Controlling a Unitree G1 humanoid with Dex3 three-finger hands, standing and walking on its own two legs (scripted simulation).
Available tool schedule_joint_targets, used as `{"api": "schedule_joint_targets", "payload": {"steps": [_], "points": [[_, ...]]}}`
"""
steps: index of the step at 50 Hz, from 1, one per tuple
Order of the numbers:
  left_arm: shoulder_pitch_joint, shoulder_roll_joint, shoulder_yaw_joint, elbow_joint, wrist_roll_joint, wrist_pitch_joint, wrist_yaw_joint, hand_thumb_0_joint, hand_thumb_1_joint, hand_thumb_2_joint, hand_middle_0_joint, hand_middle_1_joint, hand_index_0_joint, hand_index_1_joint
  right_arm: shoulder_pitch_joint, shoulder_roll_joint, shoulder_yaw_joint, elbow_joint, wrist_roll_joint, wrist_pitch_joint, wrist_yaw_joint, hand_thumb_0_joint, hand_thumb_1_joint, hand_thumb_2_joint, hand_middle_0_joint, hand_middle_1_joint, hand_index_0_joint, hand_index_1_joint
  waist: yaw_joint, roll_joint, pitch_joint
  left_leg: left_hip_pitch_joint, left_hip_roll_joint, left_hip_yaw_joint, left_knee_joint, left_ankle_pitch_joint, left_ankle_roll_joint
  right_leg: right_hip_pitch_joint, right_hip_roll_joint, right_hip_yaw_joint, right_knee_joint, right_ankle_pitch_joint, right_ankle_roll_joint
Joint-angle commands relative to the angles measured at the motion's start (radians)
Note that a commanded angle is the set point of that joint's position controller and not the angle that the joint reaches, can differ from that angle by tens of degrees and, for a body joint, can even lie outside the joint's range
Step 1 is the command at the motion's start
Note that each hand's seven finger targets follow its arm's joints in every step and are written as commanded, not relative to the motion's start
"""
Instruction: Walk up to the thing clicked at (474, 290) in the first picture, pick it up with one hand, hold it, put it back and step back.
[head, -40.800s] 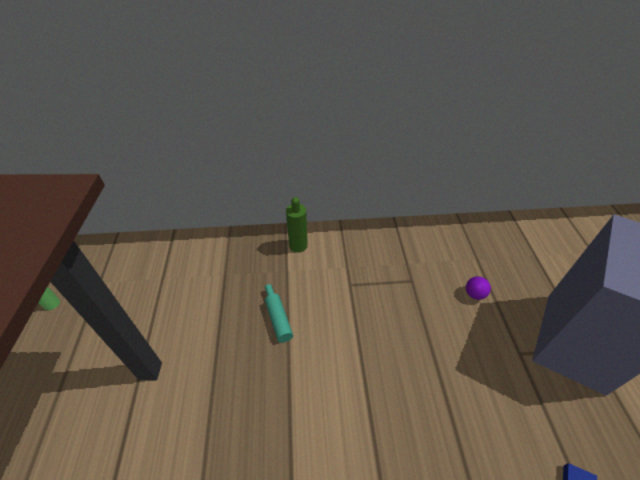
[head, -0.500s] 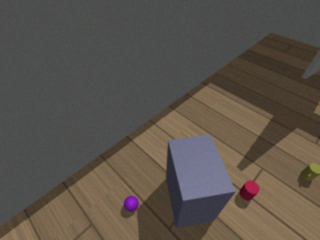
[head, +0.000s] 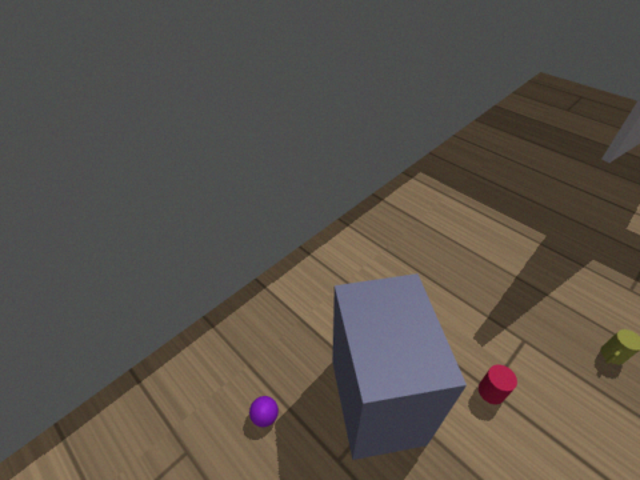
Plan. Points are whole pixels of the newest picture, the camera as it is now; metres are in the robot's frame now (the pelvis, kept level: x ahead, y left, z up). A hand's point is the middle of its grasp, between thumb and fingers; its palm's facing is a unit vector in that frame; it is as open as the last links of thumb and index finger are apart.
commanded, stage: stand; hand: left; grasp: from above
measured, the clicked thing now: (263, 411) +0.46 +0.22 -0.73
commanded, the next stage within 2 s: step back in 1.50 s
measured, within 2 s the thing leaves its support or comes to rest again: neither
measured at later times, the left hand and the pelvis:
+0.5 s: hand out of the picture +0.09 +0.24 -0.16, palm faces +0.03 -0.94 -0.34, open 7.4 cm; pelvis +0.02 -0.01 +0.00, yaw +0 degrees
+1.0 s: hand out of the picture +0.09 +0.24 -0.15, palm faces +0.02 -0.94 -0.34, open 7.4 cm; pelvis +0.02 -0.01 +0.00, yaw +0 degrees
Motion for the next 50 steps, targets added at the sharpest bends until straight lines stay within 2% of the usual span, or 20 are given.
{"api": "schedule_joint_targets", "payload": {"steps": [1, 6, 13, 17, 20, 27, 29, 33, 36, 40, 44, 48, 50], "points": [[-0.049, 0.2, 0.033, -0.052, -0.005, -0.018, 0.013, 0.0, 0.9, 0.9, -0.2, -0.3, -0.2, -0.301, -0.029, -0.174, -0.025, -0.051, -0.004, -0.019, -0.006, 0.0, -0.9, -0.9, 0.2, 0.3, 0.2, 0.3, -0.009, -0.025, -0.012, -0.036, 0.078, -0.08, -0.091, -0.033, 0.038, -0.027, -0.077, 0.095, -0.112, -0.043, -0.03], [-0.052, 0.205, 0.033, -0.044, -0.01, -0.019, 0.012, 0.0, 0.9, 0.9, -0.2, -0.3, -0.2, -0.301, -0.031, -0.179, -0.021, -0.046, -0.004, -0.022, -0.007, 0.0, -0.9, -0.9, 0.2, 0.3, 0.2, 0.3, -0.006, -0.032, -0.029, -0.019, 0.085, -0.08, -0.088, 0.031, 0.039, -0.01, -0.082, 0.096, -0.111, 0.01, -0.033], [-0.057, 0.202, 0.031, -0.039, -0.012, -0.018, 0.008, 0.0, 0.9, 0.9, -0.2, -0.3, -0.2, -0.301, -0.038, -0.193, -0.014, -0.037, 0.0, -0.026, -0.009, 0.0, -0.9, -0.9, 0.2, 0.3, 0.2, 0.3, -0.005, -0.014, -0.046, -0.007, 0.093, -0.08, -0.093, 0.068, 0.039, 0.009, -0.081, 0.089, -0.105, 0.062, -0.033], [-0.072, 0.205, 0.034, -0.039, -0.016, -0.018, 0.009, 0.0, 0.9, 0.9, -0.2, -0.3, -0.2, -0.301, -0.04, -0.192, -0.011, -0.035, 0.0, -0.028, -0.012, 0.0, -0.9, -0.9, 0.2, 0.3, 0.2, 0.3, -0.003, -0.019, -0.075, 0.021, 0.101, -0.072, -0.081, 0.194, 0.038, 0.031, -0.087, 0.083, -0.091, 0.155, -0.034], [-0.075, 0.204, 0.035, -0.04, -0.019, -0.02, 0.008, 0.0, 0.9, 0.9, -0.2, -0.3, -0.2, -0.301, -0.032, -0.195, -0.008, -0.031, -0.001, -0.032, -0.013, 0.0, -0.9, -0.9, 0.2, 0.3, 0.2, 0.3, -0.006, -0.017, -0.088, 0.028, 0.103, -0.065, -0.074, 0.235, 0.039, 0.049, -0.088, 0.082, -0.087, 0.203, -0.03], [-0.088, 0.201, 0.035, -0.042, -0.014, -0.016, 0.007, 0.0, 0.9, 0.9, -0.2, -0.3, -0.2, -0.301, -0.06, -0.21, -0.01, -0.035, 0.001, -0.033, -0.015, 0.0, -0.9, -0.9, 0.2, 0.3, 0.2, 0.3, -0.003, -0.013, -0.084, 0.043, 0.109, -0.068, -0.083, 0.242, 0.035, 0.035, -0.084, 0.071, -0.093, 0.183, -0.029], [-0.094, 0.203, 0.035, -0.04, -0.016, -0.016, 0.005, 0.0, 0.9, 0.9, -0.2, -0.3, -0.2, -0.301, -0.062, -0.205, -0.009, -0.032, 0.001, -0.031, -0.014, 0.0, -0.9, -0.9, 0.2, 0.3, 0.2, 0.3, -0.004, -0.024, -0.074, 0.038, 0.107, -0.066, -0.085, 0.205, 0.035, 0.031, -0.085, 0.075, -0.1, 0.155, -0.029], [-0.101, 0.207, 0.034, -0.045, -0.016, -0.022, 0.004, 0.0, 0.9, 0.9, -0.2, -0.3, -0.2, -0.301, -0.072, -0.21, -0.01, -0.035, 0.003, -0.032, -0.011, 0.0, -0.9, -0.9, 0.2, 0.3, 0.2, 0.3, -0.007, -0.03, -0.089, 0.051, 0.109, -0.061, -0.078, 0.234, 0.036, 0.039, -0.09, 0.079, -0.104, 0.2, -0.029], [-0.111, 0.215, 0.036, -0.048, -0.015, -0.02, 0.004, 0.0, 0.9, 0.9, -0.2, -0.3, -0.2, -0.301, -0.075, -0.206, -0.011, -0.036, 0.002, -0.03, -0.01, 0.0, -0.9, -0.9, 0.2, 0.3, 0.2, 0.3, -0.009, -0.026, -0.081, 0.037, 0.106, -0.062, -0.09, 0.212, 0.031, 0.039, -0.088, 0.073, -0.104, 0.175, -0.032], [-0.107, 0.216, 0.035, -0.051, -0.016, -0.022, 0.004, 0.0, 0.9, 0.9, -0.2, -0.3, -0.2, -0.301, -0.08, -0.211, -0.013, -0.038, 0.004, -0.033, -0.009, 0.0, -0.9, -0.9, 0.2, 0.3, 0.2, 0.3, -0.009, -0.019, -0.105, 0.055, 0.112, -0.059, -0.08, 0.254, 0.033, 0.053, -0.093, 0.076, -0.097, 0.221, -0.035], [-0.105, 0.219, 0.033, -0.052, -0.017, -0.023, 0.002, 0.0, 0.9, 0.9, -0.2, -0.3, -0.2, -0.301, -0.08, -0.207, -0.009, -0.034, 0.003, -0.032, -0.008, 0.0, -0.9, -0.9, 0.2, 0.3, 0.2, 0.3, -0.008, -0.022, -0.087, 0.045, 0.11, -0.062, -0.093, 0.222, 0.032, 0.045, -0.089, 0.074, -0.104, 0.182, -0.033], [-0.108, 0.223, 0.034, -0.056, -0.018, -0.025, 0.003, 0.0, 0.9, 0.9, -0.2, -0.3, -0.2, -0.301, -0.077, -0.216, -0.012, -0.036, 0.004, -0.031, -0.008, 0.0, -0.9, -0.9, 0.2, 0.3, 0.2, 0.3, -0.01, -0.025, -0.114, 0.055, 0.112, -0.059, -0.082, 0.269, 0.036, 0.069, -0.096, 0.075, -0.096, 0.244, -0.036], [-0.102, 0.219, 0.031, -0.054, -0.018, -0.025, 0.002, 0.0, 0.9, 0.9, -0.2, -0.3, -0.2, -0.3, -0.08, -0.215, -0.01, -0.036, 0.004, -0.032, -0.007, 0.0, -0.9, -0.9, 0.2, 0.3, 0.2, 0.3, -0.009, -0.02, -0.104, 0.058, 0.112, -0.057, -0.084, 0.257, 0.035, 0.059, -0.094, 0.074, -0.098, 0.231, -0.037]]}}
